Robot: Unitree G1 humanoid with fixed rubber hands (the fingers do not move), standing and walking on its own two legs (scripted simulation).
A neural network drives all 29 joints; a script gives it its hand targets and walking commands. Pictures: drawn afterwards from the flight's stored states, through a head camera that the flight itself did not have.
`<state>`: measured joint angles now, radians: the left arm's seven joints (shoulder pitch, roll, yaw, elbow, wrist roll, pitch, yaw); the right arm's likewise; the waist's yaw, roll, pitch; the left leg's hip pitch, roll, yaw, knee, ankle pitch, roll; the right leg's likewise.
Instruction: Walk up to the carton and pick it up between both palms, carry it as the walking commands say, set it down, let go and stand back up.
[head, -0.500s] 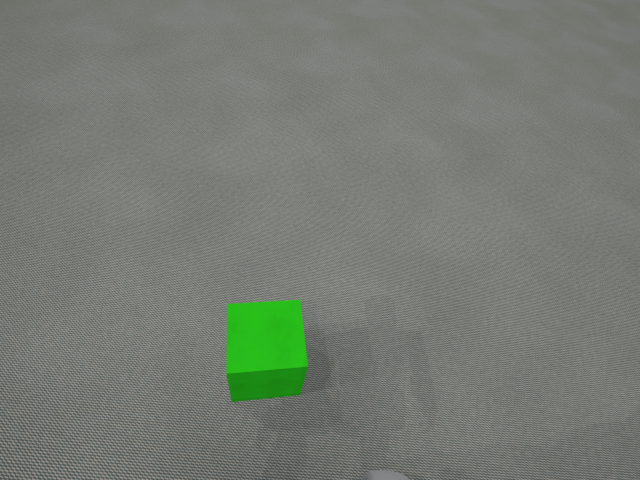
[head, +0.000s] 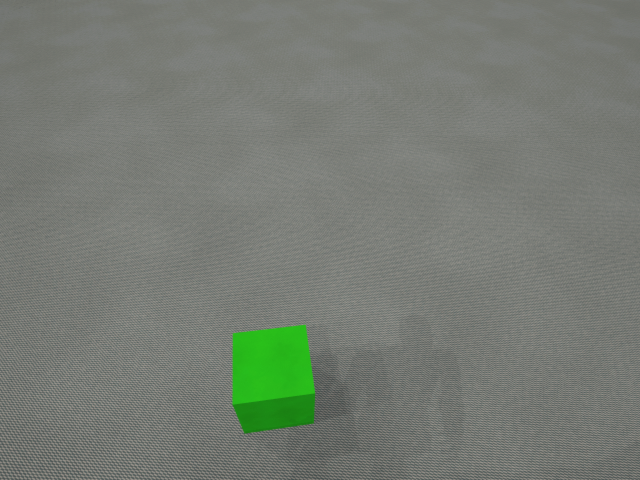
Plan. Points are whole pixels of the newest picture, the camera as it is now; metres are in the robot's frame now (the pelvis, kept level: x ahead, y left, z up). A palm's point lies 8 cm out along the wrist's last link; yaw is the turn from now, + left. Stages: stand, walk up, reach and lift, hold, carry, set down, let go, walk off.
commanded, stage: walk up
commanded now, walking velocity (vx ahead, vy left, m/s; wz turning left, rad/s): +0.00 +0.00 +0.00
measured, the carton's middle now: (274, 379) +0.50 +0.12 -0.65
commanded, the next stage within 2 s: none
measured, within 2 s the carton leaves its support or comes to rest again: neither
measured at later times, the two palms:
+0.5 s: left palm out of the picture -0.05 +0.26 -0.13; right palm out of the picture +0.02 -0.23 -0.14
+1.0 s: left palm (112, 445) +0.20 +0.29 -0.13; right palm out of the picture -0.05 -0.16 -0.10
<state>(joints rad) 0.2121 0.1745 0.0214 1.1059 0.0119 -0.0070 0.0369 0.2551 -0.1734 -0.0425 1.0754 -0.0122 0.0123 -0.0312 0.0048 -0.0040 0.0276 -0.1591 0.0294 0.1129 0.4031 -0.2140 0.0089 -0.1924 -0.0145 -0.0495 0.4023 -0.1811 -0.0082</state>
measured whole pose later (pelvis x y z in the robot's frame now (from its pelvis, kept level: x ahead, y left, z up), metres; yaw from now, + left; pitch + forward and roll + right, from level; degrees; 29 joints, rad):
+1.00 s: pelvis +0.07 +0.07 +0.00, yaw +4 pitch +1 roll -3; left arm 0.08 0.22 0.04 0.92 0.01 0.02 -0.06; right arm 0.55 -0.15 -0.04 1.06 -0.03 -0.07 -0.02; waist -0.10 -0.03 0.05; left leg 0.04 0.11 0.09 0.25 -0.30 -0.04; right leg -0.51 -0.05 -0.10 0.73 -0.19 0.05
